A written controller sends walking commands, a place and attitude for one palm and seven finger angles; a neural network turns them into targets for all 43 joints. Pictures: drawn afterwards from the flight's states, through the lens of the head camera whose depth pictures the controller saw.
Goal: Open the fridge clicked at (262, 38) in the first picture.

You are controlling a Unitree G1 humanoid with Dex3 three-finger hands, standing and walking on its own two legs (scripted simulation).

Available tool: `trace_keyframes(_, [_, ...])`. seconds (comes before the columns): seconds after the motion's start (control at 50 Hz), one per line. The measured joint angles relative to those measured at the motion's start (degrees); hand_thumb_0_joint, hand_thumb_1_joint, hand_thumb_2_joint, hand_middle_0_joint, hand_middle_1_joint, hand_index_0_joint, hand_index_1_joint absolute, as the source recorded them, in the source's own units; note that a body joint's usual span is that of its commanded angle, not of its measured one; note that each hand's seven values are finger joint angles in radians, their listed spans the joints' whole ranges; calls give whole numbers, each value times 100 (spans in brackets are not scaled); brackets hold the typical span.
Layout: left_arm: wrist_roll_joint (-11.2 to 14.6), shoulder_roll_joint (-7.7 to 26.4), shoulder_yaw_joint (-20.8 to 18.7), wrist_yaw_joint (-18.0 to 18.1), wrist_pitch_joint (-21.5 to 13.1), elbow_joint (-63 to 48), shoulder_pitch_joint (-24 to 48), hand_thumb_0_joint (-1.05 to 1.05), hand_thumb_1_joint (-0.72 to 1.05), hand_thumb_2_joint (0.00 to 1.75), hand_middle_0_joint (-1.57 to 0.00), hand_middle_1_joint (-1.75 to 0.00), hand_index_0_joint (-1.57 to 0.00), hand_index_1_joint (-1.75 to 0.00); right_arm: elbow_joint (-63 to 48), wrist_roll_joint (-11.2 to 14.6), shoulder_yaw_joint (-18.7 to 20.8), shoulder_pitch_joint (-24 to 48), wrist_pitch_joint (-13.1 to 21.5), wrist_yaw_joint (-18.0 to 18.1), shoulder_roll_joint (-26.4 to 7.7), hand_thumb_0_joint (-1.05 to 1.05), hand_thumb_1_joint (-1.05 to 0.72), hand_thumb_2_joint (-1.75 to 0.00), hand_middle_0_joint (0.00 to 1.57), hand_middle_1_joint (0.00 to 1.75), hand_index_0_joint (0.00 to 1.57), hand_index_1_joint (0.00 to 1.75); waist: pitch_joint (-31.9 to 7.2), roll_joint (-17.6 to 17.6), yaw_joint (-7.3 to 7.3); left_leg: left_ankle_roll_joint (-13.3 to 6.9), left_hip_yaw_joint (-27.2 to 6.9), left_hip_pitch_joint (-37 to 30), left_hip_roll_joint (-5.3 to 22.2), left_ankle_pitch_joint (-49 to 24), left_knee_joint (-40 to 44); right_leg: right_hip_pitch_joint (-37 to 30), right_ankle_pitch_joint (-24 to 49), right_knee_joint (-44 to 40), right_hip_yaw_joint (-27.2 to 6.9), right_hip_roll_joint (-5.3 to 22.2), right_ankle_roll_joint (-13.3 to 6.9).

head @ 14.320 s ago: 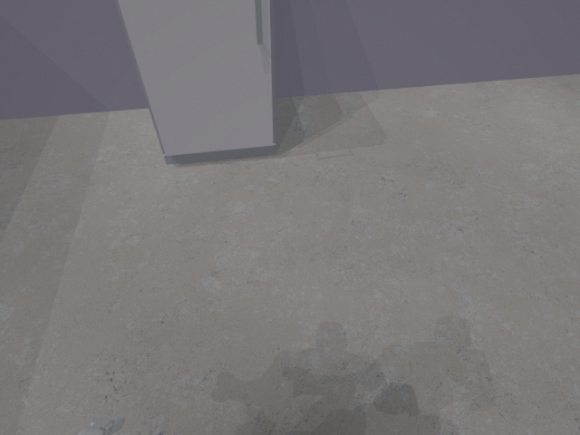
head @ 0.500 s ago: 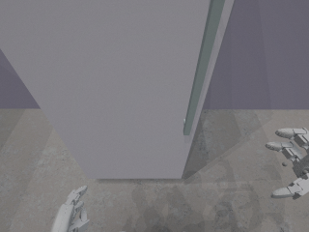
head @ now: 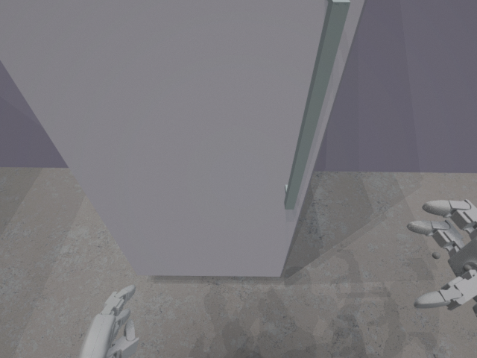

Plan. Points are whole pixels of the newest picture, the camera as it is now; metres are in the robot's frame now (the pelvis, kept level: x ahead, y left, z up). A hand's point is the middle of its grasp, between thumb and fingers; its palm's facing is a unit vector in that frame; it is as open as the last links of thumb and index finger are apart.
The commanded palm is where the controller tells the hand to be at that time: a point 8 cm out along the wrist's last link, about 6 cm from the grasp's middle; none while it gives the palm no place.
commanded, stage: move the hooked fingers beside the handle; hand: right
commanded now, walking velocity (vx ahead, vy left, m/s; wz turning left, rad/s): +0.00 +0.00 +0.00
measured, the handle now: (304, 127) +0.49 -0.10 +0.14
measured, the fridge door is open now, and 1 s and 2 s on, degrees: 0 0 0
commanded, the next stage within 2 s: none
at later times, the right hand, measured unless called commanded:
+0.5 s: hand (400, 231) +0.30 -0.23 +0.09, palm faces -0.01 +1.00 -0.03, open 13.9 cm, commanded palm +0.29 -0.28 +0.08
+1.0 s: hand (370, 203) +0.36 -0.21 +0.08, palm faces -0.04 +1.00 -0.01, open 13.9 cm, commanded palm +0.34 -0.25 +0.08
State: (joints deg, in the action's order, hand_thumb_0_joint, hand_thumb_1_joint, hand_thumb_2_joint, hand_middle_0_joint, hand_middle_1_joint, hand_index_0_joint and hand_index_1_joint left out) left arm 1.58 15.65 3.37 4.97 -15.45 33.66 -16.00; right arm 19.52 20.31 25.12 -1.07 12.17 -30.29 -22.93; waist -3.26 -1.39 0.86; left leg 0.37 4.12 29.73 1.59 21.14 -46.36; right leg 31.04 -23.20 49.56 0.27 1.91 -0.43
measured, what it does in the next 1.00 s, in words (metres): stands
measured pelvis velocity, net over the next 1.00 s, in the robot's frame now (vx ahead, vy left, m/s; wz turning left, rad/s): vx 0.01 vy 0.01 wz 0.01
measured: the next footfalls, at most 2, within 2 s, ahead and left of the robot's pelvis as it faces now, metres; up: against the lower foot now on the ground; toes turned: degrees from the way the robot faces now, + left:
none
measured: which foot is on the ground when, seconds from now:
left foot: down 0.00-1.00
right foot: down 0.00-1.00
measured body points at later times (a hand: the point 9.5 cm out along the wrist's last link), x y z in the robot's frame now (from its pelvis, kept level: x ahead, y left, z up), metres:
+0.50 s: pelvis +0.00 +0.00 +0.00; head +0.02 +0.00 +0.45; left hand +0.15 +0.24 -0.08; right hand +0.30 -0.29 +0.09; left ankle +0.03 +0.13 -0.70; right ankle +0.02 -0.11 -0.70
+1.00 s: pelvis +0.01 +0.01 +0.00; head +0.05 +0.01 +0.45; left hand +0.13 +0.26 -0.09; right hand +0.36 -0.26 +0.08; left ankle +0.03 +0.13 -0.70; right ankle +0.02 -0.11 -0.70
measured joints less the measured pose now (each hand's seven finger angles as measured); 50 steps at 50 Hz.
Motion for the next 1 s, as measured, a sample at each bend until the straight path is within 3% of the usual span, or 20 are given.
trace_keyframes(0.22, [16, 38, 6, 48, -46, 36, 54, 1, 90, 89, -21, -30, -21, -30, 62, -90, -299, 337, -105, 108, 114, -1, 50, -30, 30, 120, 30, 120, 22, -20, 49, 15, 30, 28, 45, 0, -36, 47, 22, 28, -33, -47, -15])
trace_keyframes(0.46, [-6, -20, -9, 14, 64, -4, 7, 1, 90, 89, -21, -30, -21, -30, 147, -333, -525, 618, -97, 574, 259, -1, 50, -30, 31, 120, 31, 120, 1, 23, -85, 0, -37, 129, 45, -6, -60, 78, 58, -42, 30, -47, 5])
trace_keyframes(1.0, [-15, -1, -120, -121, 513, 76, -173, 1, 90, 89, -21, -30, -21, -30, 1213, -569, -642, 1693, 157, 864, 303, -1, 50, -30, 30, 120, 31, 120, -86, 57, -281, -50, -94, 479, -3, 55, -138, 354, 19, -52, 79, 0, 56])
